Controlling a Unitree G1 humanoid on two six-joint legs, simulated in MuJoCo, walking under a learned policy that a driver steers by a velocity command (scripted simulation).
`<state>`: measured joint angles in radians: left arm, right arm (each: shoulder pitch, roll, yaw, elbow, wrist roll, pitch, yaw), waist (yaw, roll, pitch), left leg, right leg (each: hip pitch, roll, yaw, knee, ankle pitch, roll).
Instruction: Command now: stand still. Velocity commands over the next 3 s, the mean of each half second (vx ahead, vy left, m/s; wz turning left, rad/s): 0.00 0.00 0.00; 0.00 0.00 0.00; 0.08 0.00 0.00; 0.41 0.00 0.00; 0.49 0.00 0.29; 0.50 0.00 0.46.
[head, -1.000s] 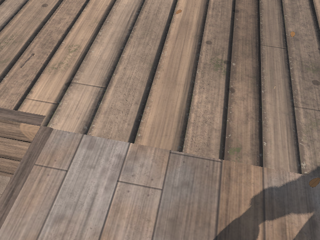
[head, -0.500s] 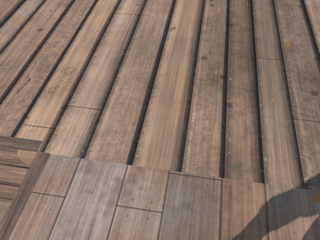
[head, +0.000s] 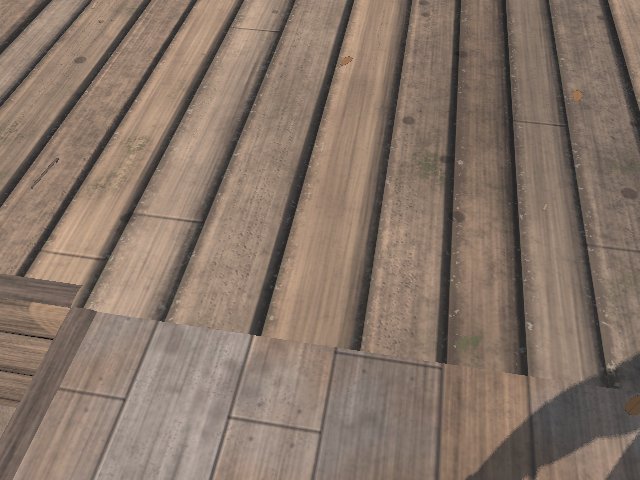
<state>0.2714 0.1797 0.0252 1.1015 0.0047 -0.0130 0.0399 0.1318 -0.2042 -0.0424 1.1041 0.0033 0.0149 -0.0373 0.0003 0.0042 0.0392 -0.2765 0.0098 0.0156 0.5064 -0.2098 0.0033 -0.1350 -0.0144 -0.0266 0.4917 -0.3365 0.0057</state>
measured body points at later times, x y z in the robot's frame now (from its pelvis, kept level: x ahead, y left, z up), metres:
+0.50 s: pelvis +0.00 +0.00 +0.00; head +0.01 +0.00 +0.45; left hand -0.02 +0.23 -0.16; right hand +0.04 -0.24 -0.16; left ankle +0.04 +0.12 -0.74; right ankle -0.04 -0.12 -0.74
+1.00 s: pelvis +0.00 +0.00 +0.00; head +0.02 +0.00 +0.45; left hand -0.03 +0.22 -0.16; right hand +0.04 -0.24 -0.16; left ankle +0.04 +0.12 -0.74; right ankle -0.04 -0.12 -0.74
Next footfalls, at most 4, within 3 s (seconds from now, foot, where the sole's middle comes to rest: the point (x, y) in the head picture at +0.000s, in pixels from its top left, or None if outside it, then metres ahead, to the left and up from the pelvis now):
2.02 right None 0.49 -0.11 -0.77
2.62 left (271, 362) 0.78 0.15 -0.77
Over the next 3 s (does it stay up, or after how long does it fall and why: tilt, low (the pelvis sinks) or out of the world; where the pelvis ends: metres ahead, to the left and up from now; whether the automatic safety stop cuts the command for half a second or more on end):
stays up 0.84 0.09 0.01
